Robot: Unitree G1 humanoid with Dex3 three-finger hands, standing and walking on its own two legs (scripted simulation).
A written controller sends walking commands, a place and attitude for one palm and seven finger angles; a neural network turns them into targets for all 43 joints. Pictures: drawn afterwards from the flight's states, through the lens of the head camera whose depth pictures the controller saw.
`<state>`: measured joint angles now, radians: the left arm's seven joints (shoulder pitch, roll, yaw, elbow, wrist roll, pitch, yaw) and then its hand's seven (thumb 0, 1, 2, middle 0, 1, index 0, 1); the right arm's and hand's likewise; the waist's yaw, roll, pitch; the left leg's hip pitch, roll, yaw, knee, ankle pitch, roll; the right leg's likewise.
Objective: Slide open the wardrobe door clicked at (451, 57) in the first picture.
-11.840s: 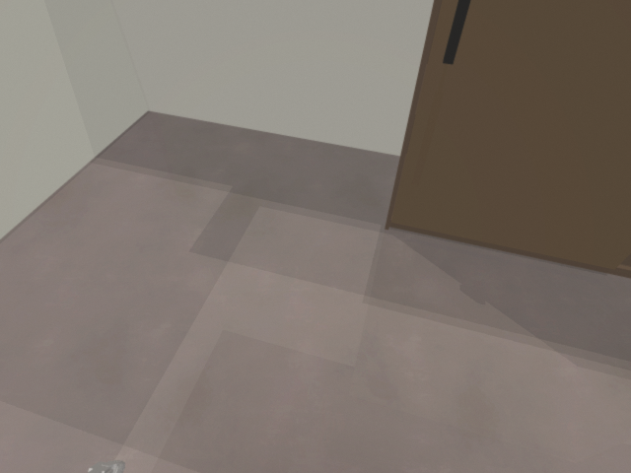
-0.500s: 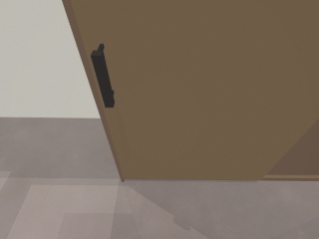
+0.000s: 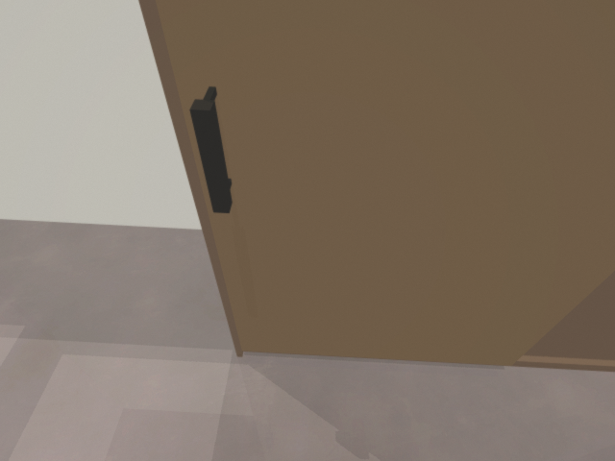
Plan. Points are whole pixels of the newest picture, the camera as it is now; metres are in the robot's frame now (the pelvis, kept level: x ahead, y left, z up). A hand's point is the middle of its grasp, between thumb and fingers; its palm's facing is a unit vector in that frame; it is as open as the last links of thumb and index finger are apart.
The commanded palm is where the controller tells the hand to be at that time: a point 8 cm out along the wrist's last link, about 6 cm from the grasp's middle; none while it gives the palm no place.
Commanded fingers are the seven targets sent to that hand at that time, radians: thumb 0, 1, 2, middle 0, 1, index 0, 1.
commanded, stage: shuffle to correct the standing spot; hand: left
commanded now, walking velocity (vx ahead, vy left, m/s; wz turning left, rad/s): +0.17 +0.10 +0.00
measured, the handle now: (217, 153) +0.53 +0.19 +0.11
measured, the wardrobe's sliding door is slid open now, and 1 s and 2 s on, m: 0.00 0.00 0.00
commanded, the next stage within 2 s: come to a stop and stand still in 0.04 s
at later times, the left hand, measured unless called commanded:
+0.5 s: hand (181, 457) +0.16 +0.21 -0.18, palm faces +0.04 -0.97 -0.24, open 7.3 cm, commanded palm none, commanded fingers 0.00 0.90 0.90 -0.20 -0.30 -0.20 -0.30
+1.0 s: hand out of the picture +0.13 +0.27 -0.15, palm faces +0.01 -0.94 -0.33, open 7.4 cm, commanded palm none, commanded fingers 0.00 0.90 0.90 -0.20 -0.30 -0.20 -0.30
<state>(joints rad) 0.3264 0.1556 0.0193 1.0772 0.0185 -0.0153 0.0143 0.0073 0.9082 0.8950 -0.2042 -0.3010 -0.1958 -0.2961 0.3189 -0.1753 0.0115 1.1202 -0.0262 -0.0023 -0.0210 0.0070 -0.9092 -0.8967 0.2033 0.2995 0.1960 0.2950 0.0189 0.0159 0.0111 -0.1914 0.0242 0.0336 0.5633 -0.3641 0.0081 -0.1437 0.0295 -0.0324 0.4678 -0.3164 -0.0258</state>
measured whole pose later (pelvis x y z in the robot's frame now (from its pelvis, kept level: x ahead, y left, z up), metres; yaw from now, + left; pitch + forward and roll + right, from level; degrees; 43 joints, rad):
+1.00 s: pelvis +0.07 +0.05 -0.01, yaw -2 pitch -2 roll +1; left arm 0.30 0.24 0.03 0.89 0.03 0.03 0.01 0.01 0.91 0.89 -0.21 -0.30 -0.20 -0.30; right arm 0.26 -0.24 -0.03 0.85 -0.03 0.00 -0.02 0.01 -0.91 -0.90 0.21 0.30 0.20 0.30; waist 0.00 0.05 -0.02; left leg -0.23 -0.01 0.11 0.61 -0.34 0.04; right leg -0.34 -0.04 -0.04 0.65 -0.28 -0.01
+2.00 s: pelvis +0.08 +0.02 +0.01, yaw +0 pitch -2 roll +1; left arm 0.15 0.32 -0.01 1.08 0.02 -0.02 0.00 0.01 0.90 0.89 -0.21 -0.30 -0.20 -0.30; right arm 0.17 -0.34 0.00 1.09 -0.02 -0.02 0.00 0.01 -0.91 -0.90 0.21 0.30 0.20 0.30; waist 0.00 0.04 0.02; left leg -0.09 0.02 0.06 0.34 -0.21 -0.01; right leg -0.17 0.00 -0.09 0.37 -0.16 -0.05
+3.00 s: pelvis +0.09 +0.02 +0.01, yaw +0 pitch -2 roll +0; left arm 0.14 0.32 -0.01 1.09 0.02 -0.01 0.00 0.01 0.91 0.89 -0.21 -0.30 -0.20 -0.30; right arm 0.17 -0.34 0.01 1.12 -0.02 -0.02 -0.01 0.01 -0.91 -0.90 0.21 0.30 0.20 0.30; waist 0.00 0.02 0.02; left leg -0.06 0.02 0.06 0.30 -0.20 -0.01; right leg -0.14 0.01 -0.09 0.32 -0.15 -0.04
